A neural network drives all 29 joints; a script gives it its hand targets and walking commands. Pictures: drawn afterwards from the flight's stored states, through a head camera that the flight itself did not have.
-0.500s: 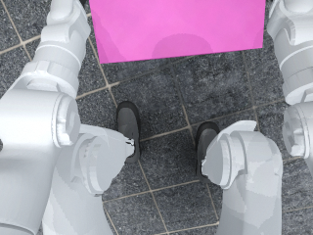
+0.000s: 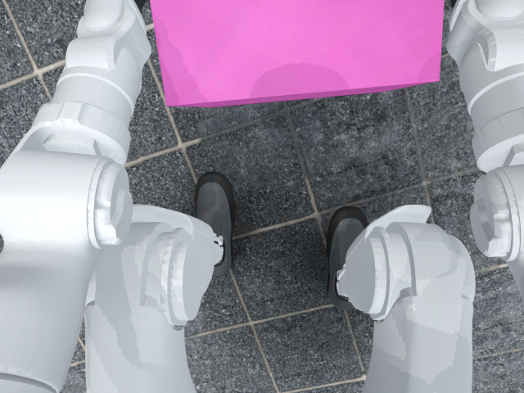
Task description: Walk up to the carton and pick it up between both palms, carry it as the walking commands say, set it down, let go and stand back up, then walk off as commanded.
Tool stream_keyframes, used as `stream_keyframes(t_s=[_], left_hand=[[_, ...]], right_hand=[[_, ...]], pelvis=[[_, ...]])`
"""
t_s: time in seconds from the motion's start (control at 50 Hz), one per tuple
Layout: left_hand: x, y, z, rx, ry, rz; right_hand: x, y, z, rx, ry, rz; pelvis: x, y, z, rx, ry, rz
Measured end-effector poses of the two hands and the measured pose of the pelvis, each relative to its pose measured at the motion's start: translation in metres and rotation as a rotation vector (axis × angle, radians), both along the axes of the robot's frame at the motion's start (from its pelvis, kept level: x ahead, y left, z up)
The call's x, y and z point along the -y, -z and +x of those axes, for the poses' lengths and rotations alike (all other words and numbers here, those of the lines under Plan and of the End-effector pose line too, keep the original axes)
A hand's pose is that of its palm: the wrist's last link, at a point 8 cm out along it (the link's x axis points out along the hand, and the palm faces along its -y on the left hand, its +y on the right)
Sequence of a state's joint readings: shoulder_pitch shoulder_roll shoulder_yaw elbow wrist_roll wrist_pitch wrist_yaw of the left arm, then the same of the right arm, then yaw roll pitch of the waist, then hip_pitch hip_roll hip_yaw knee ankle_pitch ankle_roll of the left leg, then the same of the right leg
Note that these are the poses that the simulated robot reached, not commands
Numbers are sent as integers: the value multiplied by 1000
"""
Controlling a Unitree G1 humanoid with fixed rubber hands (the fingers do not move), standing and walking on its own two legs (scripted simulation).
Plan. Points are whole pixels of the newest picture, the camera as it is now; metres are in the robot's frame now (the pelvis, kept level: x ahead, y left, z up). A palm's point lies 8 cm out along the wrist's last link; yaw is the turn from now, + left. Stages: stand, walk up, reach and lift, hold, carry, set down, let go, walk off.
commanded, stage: reach and lift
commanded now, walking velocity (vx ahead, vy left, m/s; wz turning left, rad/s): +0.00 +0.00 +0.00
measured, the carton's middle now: (291, 32) +0.51 +0.01 -0.25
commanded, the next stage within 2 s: none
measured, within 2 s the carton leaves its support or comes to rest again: leaves its support in 0.08 s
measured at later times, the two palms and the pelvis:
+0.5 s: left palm out of the picture +0.53 +0.19 -0.12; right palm out of the picture +0.55 -0.18 -0.11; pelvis +0.00 +0.00 +0.02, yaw -1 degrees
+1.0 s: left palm out of the picture +0.52 +0.20 -0.05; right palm out of the picture +0.55 -0.18 -0.05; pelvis +0.01 +0.00 +0.06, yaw -1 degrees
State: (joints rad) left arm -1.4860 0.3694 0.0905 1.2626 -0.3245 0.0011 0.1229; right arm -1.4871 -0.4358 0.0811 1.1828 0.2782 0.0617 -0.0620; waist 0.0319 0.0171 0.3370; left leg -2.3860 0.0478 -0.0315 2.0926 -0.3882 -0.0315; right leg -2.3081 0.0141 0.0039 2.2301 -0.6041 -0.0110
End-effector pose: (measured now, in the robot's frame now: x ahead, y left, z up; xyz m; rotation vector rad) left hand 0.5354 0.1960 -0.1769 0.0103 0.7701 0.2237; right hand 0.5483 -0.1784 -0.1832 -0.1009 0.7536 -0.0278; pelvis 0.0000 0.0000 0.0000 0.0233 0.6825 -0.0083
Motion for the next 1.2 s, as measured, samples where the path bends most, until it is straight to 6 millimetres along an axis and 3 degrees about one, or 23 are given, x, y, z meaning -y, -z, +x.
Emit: stream_keyframes(t_s=[0.12, 0.38, 0.8, 1.2], left_hand=[[-5, -10, -2, 9, 4, 10], [3, -48, -7, 35, -8, -12], [0, -95, -4, 62, -16, -5], [-3, -165, -20, 84, -26, -21]], right_hand=[[-5, -9, 0, 9, 2, 8], [2, -62, 4, 32, 8, 3], [-1, -103, 7, 55, 4, 17], [-4, -172, -7, 63, 22, 42]], pelvis=[[-2, 1, -1, 13, 0, 0], [0, -13, -4, 18, 8, 0], [0, -37, 7, -85, 7, 0], [-4, -81, 8, -172, 5, -9]])
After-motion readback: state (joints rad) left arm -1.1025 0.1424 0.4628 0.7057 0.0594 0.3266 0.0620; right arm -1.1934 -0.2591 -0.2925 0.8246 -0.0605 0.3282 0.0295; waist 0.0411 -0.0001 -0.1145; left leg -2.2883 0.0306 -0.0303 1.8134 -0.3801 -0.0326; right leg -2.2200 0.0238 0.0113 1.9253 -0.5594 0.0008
